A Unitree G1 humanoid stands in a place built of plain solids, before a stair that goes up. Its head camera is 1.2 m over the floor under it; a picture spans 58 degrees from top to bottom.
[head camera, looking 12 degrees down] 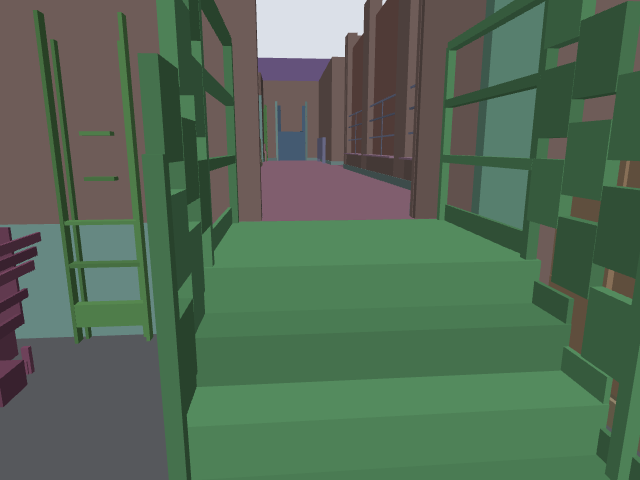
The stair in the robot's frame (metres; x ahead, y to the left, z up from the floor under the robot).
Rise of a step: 0.19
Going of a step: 0.23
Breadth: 1.40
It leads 5 degrees to the left of straight ahead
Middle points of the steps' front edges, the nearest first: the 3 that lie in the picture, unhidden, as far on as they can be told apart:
1.22 -0.26 0.37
1.45 -0.24 0.56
1.67 -0.22 0.74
